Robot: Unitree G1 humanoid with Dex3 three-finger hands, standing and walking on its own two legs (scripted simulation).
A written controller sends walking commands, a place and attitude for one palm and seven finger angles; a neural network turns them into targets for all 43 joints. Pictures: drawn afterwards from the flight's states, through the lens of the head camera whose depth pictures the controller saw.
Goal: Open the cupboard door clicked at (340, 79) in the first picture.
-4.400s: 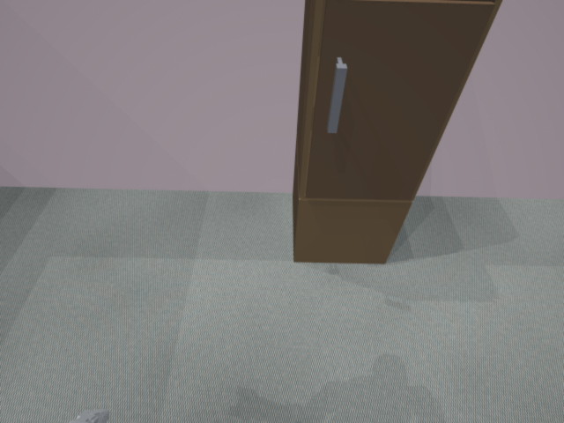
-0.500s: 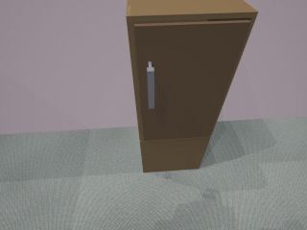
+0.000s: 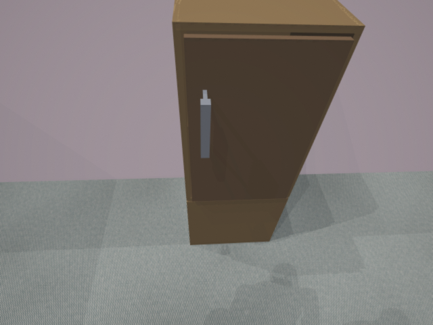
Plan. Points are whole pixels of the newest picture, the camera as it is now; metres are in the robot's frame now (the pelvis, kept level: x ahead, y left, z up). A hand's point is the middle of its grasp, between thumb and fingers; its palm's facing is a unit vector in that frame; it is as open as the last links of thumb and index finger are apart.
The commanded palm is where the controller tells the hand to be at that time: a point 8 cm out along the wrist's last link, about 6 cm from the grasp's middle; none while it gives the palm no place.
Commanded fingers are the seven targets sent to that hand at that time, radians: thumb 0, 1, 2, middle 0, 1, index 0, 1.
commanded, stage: shuffle to correct the standing spot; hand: left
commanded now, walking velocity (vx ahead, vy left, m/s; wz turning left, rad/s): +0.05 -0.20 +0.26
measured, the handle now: (204, 125) +0.56 +0.06 +0.04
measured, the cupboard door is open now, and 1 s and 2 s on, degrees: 0 0 0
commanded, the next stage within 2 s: come to a stop and stand still in 0.72 s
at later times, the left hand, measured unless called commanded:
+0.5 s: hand out of the picture -0.01 +0.09 -0.20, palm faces +0.10 -0.99 -0.12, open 7.4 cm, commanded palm none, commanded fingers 0.00 0.90 0.90 -0.20 -0.30 -0.20 -0.30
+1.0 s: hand out of the picture +0.08 +0.00 -0.19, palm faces +0.13 -0.98 -0.17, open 7.4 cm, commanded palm none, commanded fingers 0.00 0.90 0.90 -0.20 -0.30 -0.20 -0.30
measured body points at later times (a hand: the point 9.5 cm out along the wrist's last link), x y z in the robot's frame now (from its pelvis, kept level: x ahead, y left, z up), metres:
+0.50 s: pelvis +0.04 -0.06 -0.01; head +0.07 -0.03 +0.43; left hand -0.02 +0.14 -0.18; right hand +0.11 -0.28 -0.16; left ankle +0.03 +0.05 -0.74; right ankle -0.04 -0.13 -0.68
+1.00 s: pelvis +0.07 -0.17 -0.01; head +0.10 -0.15 +0.44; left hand +0.07 +0.05 -0.17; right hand +0.16 -0.41 -0.15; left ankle +0.06 -0.11 -0.74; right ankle +0.07 -0.28 -0.74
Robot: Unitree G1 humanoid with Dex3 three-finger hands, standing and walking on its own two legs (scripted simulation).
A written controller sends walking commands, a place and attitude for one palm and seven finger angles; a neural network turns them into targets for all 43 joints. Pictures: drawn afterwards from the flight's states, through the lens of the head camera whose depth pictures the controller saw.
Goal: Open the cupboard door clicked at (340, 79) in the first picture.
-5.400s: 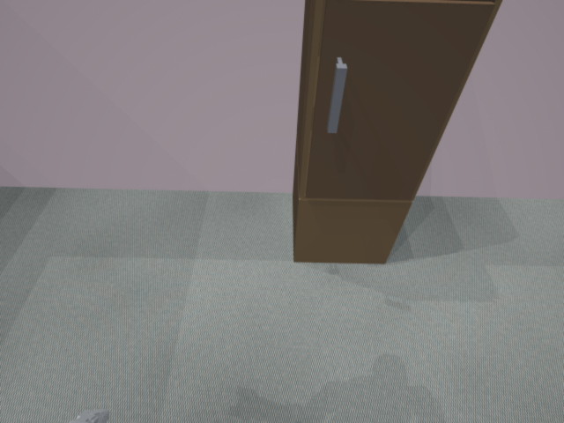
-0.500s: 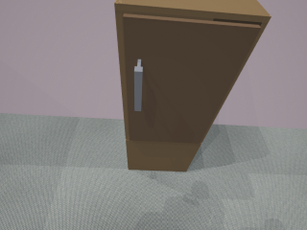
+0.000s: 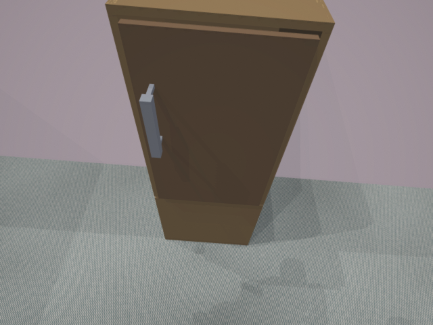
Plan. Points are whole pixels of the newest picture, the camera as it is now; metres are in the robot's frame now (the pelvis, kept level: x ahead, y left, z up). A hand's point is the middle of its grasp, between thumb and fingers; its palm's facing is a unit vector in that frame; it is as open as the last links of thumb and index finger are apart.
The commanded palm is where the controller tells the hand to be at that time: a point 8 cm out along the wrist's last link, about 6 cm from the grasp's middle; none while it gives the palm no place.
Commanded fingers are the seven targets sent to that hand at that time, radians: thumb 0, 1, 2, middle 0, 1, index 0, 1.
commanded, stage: come to a stop and stand still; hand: left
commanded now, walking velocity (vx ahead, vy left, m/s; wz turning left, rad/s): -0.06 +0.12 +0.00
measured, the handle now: (154, 122) +0.51 +0.18 +0.05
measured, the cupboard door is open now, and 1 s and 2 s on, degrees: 0 0 0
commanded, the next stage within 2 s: look again from close up in 1.36 s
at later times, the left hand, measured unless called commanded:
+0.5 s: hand out of the picture +0.03 +0.19 -0.16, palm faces +0.03 -0.96 -0.26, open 7.4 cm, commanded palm none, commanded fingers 0.00 0.90 0.90 -0.20 -0.30 -0.20 -0.30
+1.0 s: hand out of the picture +0.00 +0.22 -0.16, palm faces +0.00 -0.97 -0.23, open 7.4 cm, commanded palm none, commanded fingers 0.00 0.90 0.90 -0.20 -0.30 -0.20 -0.30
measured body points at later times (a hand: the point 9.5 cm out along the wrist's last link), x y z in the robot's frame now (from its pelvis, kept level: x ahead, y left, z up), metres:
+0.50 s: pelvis +0.01 +0.00 +0.01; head +0.00 -0.01 +0.46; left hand +0.03 +0.24 -0.14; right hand +0.07 -0.24 -0.14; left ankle +0.00 +0.06 -0.73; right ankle -0.01 -0.10 -0.73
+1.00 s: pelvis -0.03 +0.02 +0.02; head -0.05 +0.04 +0.46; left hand +0.00 +0.27 -0.14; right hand +0.00 -0.24 -0.12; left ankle -0.01 +0.07 -0.73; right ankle -0.01 -0.10 -0.73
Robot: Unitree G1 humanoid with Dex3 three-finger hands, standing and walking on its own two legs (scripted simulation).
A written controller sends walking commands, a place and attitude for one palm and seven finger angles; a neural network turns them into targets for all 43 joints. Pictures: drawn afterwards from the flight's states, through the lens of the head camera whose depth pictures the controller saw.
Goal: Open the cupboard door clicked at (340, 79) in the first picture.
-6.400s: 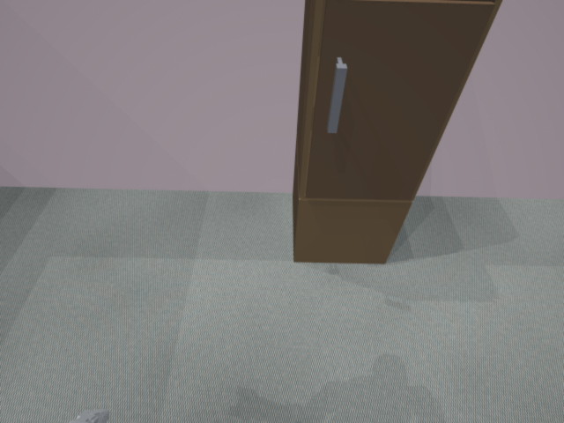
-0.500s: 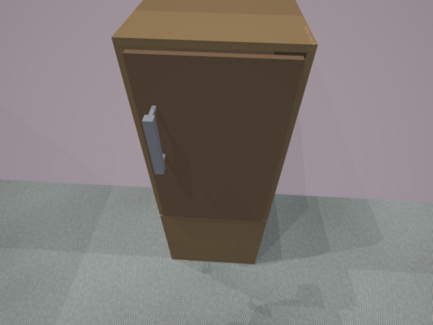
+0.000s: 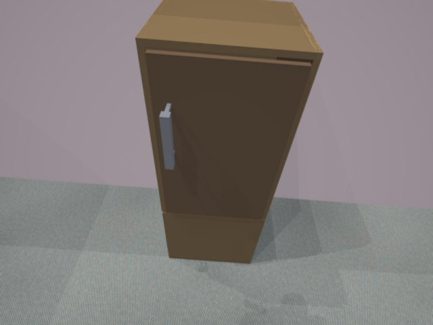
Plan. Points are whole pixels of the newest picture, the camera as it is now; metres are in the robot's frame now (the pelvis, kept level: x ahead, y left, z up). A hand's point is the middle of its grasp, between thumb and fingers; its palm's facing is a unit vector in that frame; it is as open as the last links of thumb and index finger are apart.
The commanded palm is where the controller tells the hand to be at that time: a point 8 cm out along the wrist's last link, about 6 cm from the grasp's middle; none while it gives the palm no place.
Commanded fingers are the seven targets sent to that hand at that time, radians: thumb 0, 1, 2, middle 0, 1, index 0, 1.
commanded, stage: come to a stop and stand still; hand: left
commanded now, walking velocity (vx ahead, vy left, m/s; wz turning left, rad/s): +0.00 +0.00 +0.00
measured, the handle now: (169, 137) +0.54 +0.16 +0.04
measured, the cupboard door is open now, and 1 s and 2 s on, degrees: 0 0 0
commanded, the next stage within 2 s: look again from close up in 0.36 s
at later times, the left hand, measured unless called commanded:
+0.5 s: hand out of the picture -0.03 +0.20 -0.18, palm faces +0.01 -0.98 -0.21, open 7.4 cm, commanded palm none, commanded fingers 0.00 0.90 0.90 -0.20 -0.30 -0.20 -0.30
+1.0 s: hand out of the picture +0.02 +0.17 -0.18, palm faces +0.00 -0.98 -0.17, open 7.4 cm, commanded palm none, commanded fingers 0.00 0.90 0.90 -0.20 -0.30 -0.20 -0.30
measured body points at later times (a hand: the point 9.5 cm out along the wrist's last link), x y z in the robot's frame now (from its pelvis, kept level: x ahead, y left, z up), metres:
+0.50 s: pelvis +0.00 +0.02 +0.00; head -0.01 +0.03 +0.45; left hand -0.03 +0.25 -0.16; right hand +0.02 -0.23 -0.15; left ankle +0.03 +0.04 -0.74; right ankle +0.03 -0.13 -0.74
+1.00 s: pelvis +0.01 +0.00 +0.00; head +0.01 +0.02 +0.45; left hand +0.02 +0.22 -0.16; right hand +0.03 -0.23 -0.15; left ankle +0.03 +0.04 -0.74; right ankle +0.03 -0.13 -0.74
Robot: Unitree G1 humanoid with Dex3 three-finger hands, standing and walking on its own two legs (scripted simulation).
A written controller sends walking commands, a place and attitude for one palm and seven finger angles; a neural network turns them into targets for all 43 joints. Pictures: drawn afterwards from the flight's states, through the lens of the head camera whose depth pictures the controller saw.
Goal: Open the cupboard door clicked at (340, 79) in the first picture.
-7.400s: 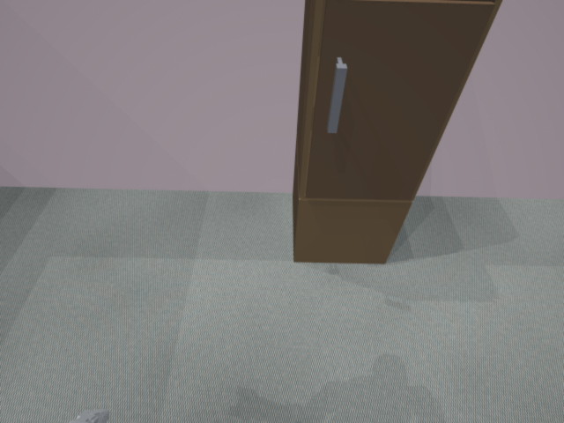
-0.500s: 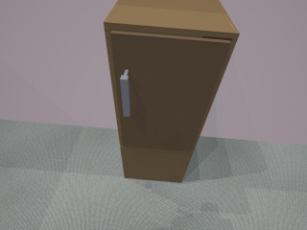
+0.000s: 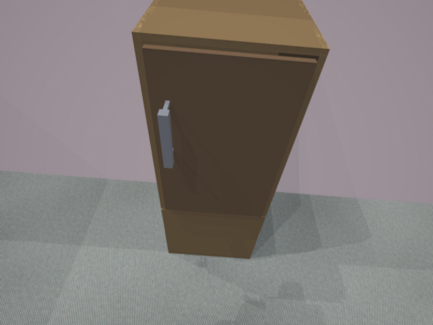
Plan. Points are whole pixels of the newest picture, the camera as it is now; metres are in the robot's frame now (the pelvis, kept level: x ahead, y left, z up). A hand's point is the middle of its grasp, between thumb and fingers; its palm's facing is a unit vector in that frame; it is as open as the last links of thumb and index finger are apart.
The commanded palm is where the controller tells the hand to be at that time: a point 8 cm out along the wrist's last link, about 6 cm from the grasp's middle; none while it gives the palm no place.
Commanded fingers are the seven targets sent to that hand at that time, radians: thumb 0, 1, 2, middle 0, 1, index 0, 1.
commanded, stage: raise the hand with hooked fingers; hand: left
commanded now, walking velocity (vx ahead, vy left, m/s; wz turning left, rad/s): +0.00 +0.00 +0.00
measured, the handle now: (167, 135) +0.53 +0.16 +0.04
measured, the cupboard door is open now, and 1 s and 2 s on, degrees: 0 0 0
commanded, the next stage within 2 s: none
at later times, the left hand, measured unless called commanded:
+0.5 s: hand (124, 312) +0.16 +0.18 -0.06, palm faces +0.10 -0.99 +0.00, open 8.8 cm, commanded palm +0.14 +0.24 -0.04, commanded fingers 0.00 0.34 0.66 -0.24 -0.66 -0.24 -0.66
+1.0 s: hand (109, 262) +0.22 +0.21 -0.01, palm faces +0.03 -1.00 -0.07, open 11.8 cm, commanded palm +0.19 +0.27 +0.01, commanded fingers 0.00 -0.24 0.41 -0.28 -1.03 -0.28 -1.03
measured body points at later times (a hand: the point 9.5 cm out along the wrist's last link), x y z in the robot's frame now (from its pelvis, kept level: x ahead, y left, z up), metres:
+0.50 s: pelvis +0.00 -0.04 -0.09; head +0.04 -0.02 +0.36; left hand +0.15 +0.23 -0.06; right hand +0.25 -0.27 -0.11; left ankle +0.01 +0.04 -0.74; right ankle +0.03 -0.11 -0.74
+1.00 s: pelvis +0.02 -0.04 -0.06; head +0.07 -0.03 +0.39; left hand +0.22 +0.26 +0.00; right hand +0.18 -0.29 -0.14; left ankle +0.01 +0.04 -0.74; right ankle +0.03 -0.11 -0.74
